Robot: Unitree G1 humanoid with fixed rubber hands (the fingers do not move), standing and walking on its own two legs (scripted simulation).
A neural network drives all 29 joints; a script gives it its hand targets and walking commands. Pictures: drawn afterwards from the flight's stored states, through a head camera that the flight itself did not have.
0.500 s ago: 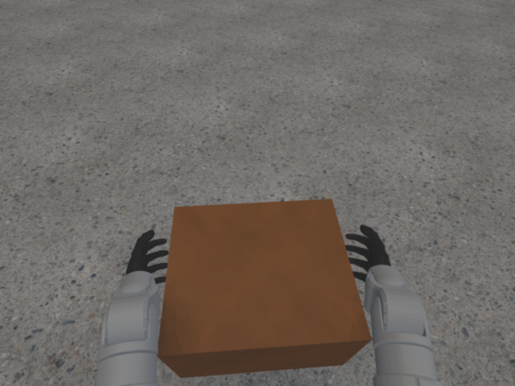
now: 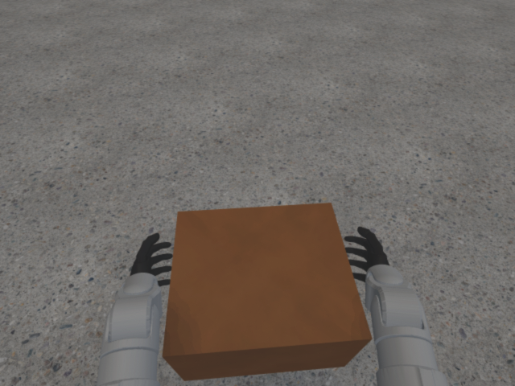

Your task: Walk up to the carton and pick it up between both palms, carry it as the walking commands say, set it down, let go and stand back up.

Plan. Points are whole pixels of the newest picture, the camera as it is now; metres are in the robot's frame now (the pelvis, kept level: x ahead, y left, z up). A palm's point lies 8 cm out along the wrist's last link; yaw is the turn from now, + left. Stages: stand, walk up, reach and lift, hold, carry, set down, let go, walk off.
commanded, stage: carry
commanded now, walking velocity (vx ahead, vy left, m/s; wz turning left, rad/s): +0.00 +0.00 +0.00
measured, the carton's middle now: (260, 288) +0.30 +0.00 -0.07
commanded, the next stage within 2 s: hold in 0.32 s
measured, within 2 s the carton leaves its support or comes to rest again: neither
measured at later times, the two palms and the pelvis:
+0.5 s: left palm (129, 279) +0.26 +0.20 +0.05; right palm (370, 270) +0.28 -0.17 +0.04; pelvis +0.01 +0.00 +0.01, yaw -1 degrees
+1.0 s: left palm (126, 284) +0.24 +0.20 +0.06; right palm (384, 259) +0.28 -0.18 +0.07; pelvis -0.04 +0.00 +0.01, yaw +1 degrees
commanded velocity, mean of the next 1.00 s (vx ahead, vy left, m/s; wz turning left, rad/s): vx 0.00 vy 0.00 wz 0.00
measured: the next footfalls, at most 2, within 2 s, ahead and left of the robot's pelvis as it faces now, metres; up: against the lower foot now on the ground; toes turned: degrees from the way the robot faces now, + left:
none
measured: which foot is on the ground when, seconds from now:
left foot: down 0.00-1.00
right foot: down 0.00-1.00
